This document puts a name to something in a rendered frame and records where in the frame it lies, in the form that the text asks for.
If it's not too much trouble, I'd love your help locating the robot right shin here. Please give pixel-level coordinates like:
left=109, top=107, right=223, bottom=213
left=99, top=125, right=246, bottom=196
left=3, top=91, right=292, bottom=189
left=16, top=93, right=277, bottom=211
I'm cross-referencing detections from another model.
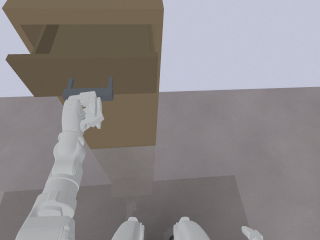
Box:
left=178, top=217, right=190, bottom=223

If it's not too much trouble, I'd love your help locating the robot right hand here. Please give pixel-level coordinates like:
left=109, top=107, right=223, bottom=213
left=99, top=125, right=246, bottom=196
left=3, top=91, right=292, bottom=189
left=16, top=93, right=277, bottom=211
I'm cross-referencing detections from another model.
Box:
left=241, top=226, right=263, bottom=240

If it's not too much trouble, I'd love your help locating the cabinet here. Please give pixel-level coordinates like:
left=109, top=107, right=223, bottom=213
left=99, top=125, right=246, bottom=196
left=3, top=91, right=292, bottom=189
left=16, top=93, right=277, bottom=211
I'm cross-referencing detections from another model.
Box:
left=2, top=0, right=164, bottom=149

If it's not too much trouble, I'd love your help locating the left robot forearm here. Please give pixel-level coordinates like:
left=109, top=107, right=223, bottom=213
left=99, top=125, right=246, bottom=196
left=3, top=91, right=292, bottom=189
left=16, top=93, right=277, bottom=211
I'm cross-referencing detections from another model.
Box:
left=15, top=130, right=86, bottom=240

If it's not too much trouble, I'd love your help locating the robot left hand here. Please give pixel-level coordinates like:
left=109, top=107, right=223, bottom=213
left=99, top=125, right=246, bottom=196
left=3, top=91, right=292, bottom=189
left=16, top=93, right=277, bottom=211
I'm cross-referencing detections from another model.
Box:
left=61, top=91, right=104, bottom=135

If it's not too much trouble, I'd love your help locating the drawer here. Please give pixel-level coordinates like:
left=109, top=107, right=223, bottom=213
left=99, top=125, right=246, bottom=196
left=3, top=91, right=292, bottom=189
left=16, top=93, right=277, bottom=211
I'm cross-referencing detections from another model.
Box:
left=5, top=24, right=158, bottom=97

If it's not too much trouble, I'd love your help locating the right robot thigh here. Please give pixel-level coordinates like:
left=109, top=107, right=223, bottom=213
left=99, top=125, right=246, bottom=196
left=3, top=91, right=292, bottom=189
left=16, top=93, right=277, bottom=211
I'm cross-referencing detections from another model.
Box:
left=173, top=220, right=210, bottom=240

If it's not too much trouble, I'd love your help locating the left robot upper arm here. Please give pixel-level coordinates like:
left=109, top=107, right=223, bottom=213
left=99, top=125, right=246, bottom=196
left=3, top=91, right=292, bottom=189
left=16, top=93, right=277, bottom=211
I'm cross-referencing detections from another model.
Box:
left=18, top=215, right=75, bottom=240

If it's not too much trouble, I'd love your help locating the handle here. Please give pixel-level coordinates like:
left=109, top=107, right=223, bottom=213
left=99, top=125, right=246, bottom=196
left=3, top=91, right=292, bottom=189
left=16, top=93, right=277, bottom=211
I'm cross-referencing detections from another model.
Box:
left=62, top=77, right=114, bottom=101

